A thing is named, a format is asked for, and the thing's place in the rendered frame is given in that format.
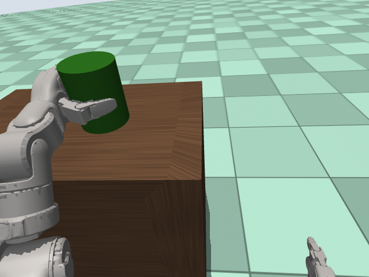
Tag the right robot hand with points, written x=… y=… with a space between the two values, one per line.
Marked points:
x=316 y=262

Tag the left robot arm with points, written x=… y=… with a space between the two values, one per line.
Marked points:
x=27 y=206

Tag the can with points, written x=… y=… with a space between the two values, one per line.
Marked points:
x=94 y=76

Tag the left robot hand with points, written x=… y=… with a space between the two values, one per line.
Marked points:
x=48 y=86

